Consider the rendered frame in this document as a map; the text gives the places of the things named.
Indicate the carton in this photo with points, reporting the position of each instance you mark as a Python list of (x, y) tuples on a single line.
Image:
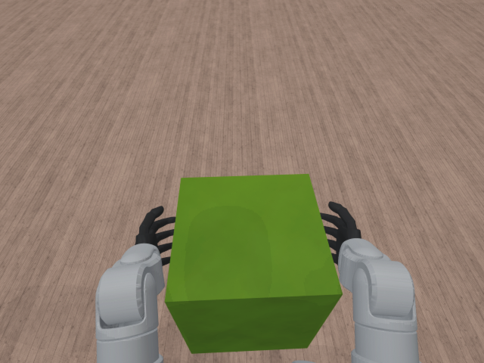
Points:
[(250, 267)]

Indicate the left robot forearm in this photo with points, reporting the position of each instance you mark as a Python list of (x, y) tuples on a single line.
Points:
[(126, 313)]

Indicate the right robot forearm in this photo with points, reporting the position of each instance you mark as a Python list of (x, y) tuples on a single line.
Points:
[(384, 309)]

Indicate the left robot hand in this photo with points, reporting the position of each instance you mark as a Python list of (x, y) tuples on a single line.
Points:
[(148, 228)]

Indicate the right robot hand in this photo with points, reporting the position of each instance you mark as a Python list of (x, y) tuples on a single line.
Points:
[(346, 227)]

